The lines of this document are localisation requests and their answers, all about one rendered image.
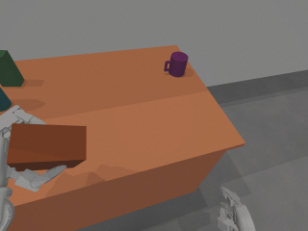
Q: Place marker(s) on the sponge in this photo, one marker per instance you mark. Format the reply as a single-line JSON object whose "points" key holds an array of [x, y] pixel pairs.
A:
{"points": [[44, 146]]}

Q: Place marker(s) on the robot right hand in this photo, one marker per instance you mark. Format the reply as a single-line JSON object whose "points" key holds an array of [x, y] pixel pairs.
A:
{"points": [[236, 219]]}

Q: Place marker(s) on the table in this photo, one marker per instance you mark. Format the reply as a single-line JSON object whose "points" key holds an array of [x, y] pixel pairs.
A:
{"points": [[151, 137]]}

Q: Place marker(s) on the left robot forearm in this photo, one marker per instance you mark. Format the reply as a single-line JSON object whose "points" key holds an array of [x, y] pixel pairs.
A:
{"points": [[7, 210]]}

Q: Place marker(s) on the robot left hand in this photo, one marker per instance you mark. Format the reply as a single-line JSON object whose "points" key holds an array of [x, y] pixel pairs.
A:
{"points": [[26, 179]]}

